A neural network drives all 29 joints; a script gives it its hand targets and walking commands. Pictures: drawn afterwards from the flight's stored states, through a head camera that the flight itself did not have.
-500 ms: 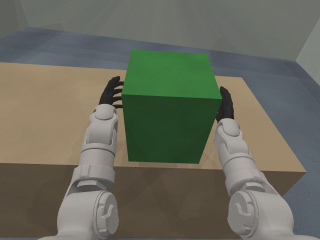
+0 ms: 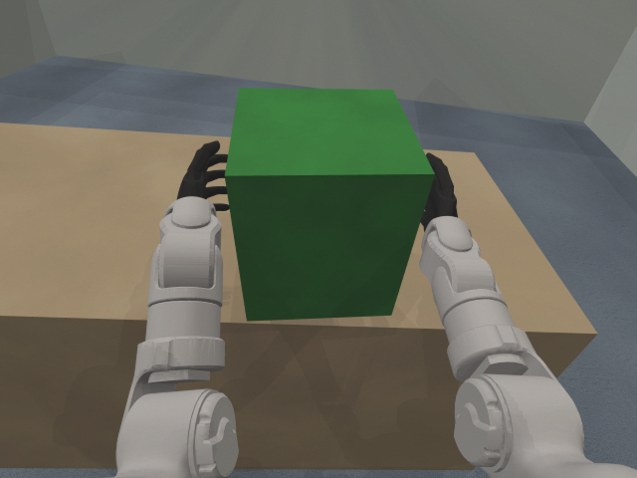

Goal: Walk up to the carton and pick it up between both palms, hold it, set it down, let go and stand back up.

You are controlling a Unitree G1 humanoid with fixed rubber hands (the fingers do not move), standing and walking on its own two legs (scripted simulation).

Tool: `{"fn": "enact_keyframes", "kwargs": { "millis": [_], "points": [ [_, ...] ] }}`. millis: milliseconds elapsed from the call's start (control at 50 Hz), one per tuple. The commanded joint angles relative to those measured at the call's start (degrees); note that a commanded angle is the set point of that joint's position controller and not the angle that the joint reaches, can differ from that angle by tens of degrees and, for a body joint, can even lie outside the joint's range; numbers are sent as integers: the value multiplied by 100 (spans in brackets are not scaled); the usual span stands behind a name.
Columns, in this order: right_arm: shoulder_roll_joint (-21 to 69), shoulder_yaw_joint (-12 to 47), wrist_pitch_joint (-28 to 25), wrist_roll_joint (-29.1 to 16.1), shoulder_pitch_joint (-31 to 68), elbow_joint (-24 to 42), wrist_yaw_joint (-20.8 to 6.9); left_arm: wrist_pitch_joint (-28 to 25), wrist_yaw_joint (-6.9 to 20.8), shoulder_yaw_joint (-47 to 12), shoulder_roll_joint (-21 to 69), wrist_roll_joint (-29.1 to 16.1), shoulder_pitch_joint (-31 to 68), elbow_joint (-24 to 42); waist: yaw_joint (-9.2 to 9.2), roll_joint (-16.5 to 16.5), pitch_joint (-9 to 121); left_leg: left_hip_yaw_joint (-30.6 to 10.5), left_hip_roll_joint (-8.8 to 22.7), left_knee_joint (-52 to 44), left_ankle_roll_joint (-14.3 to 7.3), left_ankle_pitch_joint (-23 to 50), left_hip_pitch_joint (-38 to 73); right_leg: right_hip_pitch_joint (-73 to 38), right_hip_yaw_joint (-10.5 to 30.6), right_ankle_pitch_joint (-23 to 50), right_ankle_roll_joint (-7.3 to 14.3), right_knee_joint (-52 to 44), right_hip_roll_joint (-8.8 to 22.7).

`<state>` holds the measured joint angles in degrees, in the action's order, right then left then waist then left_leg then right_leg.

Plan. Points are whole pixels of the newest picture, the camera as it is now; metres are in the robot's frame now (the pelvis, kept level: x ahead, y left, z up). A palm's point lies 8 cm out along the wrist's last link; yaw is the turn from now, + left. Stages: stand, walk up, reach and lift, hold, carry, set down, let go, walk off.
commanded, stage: reach and lift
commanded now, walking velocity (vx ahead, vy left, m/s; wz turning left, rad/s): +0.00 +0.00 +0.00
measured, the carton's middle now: (318, 207) +0.44 -0.02 +0.16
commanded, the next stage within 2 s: hold in 1.08 s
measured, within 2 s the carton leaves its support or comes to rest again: neither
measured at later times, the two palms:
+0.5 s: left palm (196, 191) +0.37 +0.13 +0.23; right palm (453, 203) +0.37 -0.17 +0.22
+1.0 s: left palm (197, 177) +0.39 +0.13 +0.23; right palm (451, 184) +0.38 -0.17 +0.23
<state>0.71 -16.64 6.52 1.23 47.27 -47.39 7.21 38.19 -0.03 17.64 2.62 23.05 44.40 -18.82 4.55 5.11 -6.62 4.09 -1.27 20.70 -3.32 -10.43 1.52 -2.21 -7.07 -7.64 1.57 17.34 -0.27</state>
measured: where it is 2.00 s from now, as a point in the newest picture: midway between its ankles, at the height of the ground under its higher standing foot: outside the picture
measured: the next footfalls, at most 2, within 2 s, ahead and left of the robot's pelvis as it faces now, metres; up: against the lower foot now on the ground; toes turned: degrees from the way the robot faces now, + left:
none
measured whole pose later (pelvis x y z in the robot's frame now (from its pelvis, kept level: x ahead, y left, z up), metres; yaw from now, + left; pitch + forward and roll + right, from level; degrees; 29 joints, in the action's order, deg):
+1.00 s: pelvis +0.00 -0.02 +0.00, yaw +2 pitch -12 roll +0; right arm 1.1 -12.4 13.7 -2.9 53.2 -43.8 11.5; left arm 43.1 2.3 21.0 -0.6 24.5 49.5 -18.3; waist 7.2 5.2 -6.0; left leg 2.2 -0.7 20.0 -1.8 -9.5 1.8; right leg -2.9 -8.9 -7.9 2.9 17.0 -1.0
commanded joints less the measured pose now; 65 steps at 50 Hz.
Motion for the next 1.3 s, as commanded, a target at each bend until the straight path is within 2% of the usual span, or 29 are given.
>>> {"fn": "enact_keyframes", "kwargs": {
  "millis": [0,40,80,120,160,200,260,280,320,340,440,460,520,560,600,660,680,700,780,840,880,900,960,1000,1060,1100,1160,1240,1280],
  "points": [
    [2218,1800,-392,-323,4196,1826,-715,-389,820,-2230,2404,-1116,4049,1146,304,-711,3267,-226,138,-38,584,2040,959,-408,-145,1321,-326,-72,-168],
    [2095,1980,-296,-469,4115,1817,-663,-293,792,-2143,2352,-996,3793,1024,200,-693,3047,-240,136,-35,569,2156,1051,-444,-132,1275,-299,-123,-202],
    [2063,1885,-100,-367,3911,1448,-602,-89,875,-1567,2058,-615,3454,548,53,-389,2024,-140,90,-366,309,1209,424,-638,-82,749,-310,-225,-132],
    [2146,1904,0,-387,3923,1574,-549,47,972,-1434,1955,-540,3364,594,2,-312,1915,-97,34,-561,186,679,15,-828,-41,720,-381,-192,-51],
    [2184,1770,22,-398,4011,1592,-613,28,990,-1643,2069,-672,3859,942,151,-516,2164,-101,84,-574,287,644,120,-562,-100,389,-330,-182,-88],
    [2221,1726,0,-365,4264,1680,-674,20,954,-1757,2162,-747,4095,949,157,-667,2383,-94,111,-523,317,615,209,-397,-126,172,-262,-186,-100],
    [2223,1666,26,-277,4351,1793,-692,39,939,-1663,2063,-759,4049,901,143,-503,2663,-114,110,-541,252,558,216,-562,-134,327,-311,-132,-98],
    [2231,1565,35,-236,4373,1640,-719,-30,910,-1790,2089,-853,4389,1001,243,-603,2690,-115,129,-568,286,423,163,-446,-149,136,-302,-126,-100],
    [2322,1673,21,-255,4569,1697,-757,-20,879,-1666,2091,-855,4327,770,65,-471,2784,-110,107,-556,183,409,145,-475,-104,152,-304,-148,-75],
    [2332,1625,65,-259,4508,1552,-746,7,885,-1577,2010,-822,4239,634,100,-413,2601,-102,86,-558,146,368,78,-524,-56,209,-322,-161,-54],
    [2326,1175,192,-32,4664,1164,-743,112,1023,-1132,1824,-603,4510,83,106,-453,2064,-29,90,-980,-22,-903,-806,-700,27,-612,-345,-221,96],
    [2371,1188,193,-25,4705,1190,-755,111,1025,-1040,1805,-596,4440,-16,46,-421,2066,5,59,-968,-50,-817,-893,-797,20,-491,-353,-200,107],
    [2413,1180,198,-82,4631,987,-800,23,944,-1213,1881,-642,4752,204,157,-659,2463,-51,90,-812,117,-342,-407,-614,-54,-242,-338,-112,26],
    [2435,1246,177,-76,4789,1081,-796,10,921,-1193,1913,-674,4719,99,100,-594,2800,-35,56,-703,99,-99,-308,-691,-44,-90,-357,-120,6],
    [2476,1382,135,-149,4905,1378,-727,-1,914,-1301,1939,-782,4565,121,180,-411,3048,-82,30,-532,115,330,-36,-792,-26,412,-401,-118,-11],
    [2354,1329,280,-225,4663,938,-623,20,993,-1221,1884,-724,4634,-17,297,-553,2530,-91,22,-549,182,359,-12,-685,-21,422,-406,-160,-3],
    [2354,1361,303,-242,4723,1023,-614,43,1027,-1082,1809,-659,4602,-96,188,-535,2486,-46,-35,-612,113,50,-221,-745,46,167,-414,-206,57],
    [2525,1427,269,-246,4855,1285,-595,11,1026,-1147,1823,-731,4706,46,205,-461,2606,-59,-37,-622,92,-14,-347,-832,73,241,-445,-176,71],
    [2525,1649,294,-473,4950,1325,-576,-35,968,-1389,1970,-829,4898,376,227,-738,2970,-136,-12,-445,265,681,-30,-926,12,782,-448,-46,-8],
    [2450,1709,418,-542,4617,1104,-506,83,1010,-1254,1833,-710,4571,224,279,-574,2515,-159,0,-473,220,779,-11,-1030,15,912,-486,-82,-8],
    [2426,1797,456,-656,4521,1243,-464,115,1078,-1347,1875,-707,4562,465,292,-679,2572,-164,-22,-414,306,1048,101,-1044,23,1095,-480,-77,-35],
    [2509,1915,440,-723,4769,1490,-447,95,1100,-1373,1884,-785,4691,569,239,-564,2774,-152,-54,-393,263,1005,41,-1104,48,1139,-507,-86,-19],
    [2526,2166,495,-914,4590,1750,-349,123,1117,-1542,1933,-835,4403,791,359,-583,2991,-205,-46,-214,381,1703,346,-1293,2,1937,-541,7,-96],
    [2461,2311,563,-1083,4470,1807,-315,153,1098,-1708,2019,-881,4464,1160,412,-743,2924,-273,6,-104,515,2217,625,-1084,-37,1869,-502,-18,-172],
    [2280,2216,684,-1072,4282,1591,-313,303,1154,-1538,1913,-719,4313,961,392,-727,2307,-236,20,-292,469,1732,429,-859,-64,1238,-460,-139,-179],
    [2245,2172,691,-1017,4441,1585,-361,348,1201,-1443,1905,-638,4352,892,250,-685,2080,-243,74,-398,443,1537,345,-708,-76,896,-415,-176,-178],
    [2311,2036,659,-918,4626,1542,-443,352,1129,-1489,1988,-661,4588,918,256,-653,2259,-191,97,-476,347,1104,252,-682,-42,540,-368,-216,-162],
    [2438,2131,673,-1026,4743,1555,-501,377,1097,-1559,2040,-751,4766,1132,181,-653,2656,-173,84,-411,367,1362,308,-793,-2,791,-365,-139,-167],
    [2481,2318,618,-1165,4954,2046,-465,380,1029,-1900,2190,-975,4776,1418,252,-791,3227,-243,74,-197,456,1853,560,-866,2,1232,-364,-72,-190]
  ]
}}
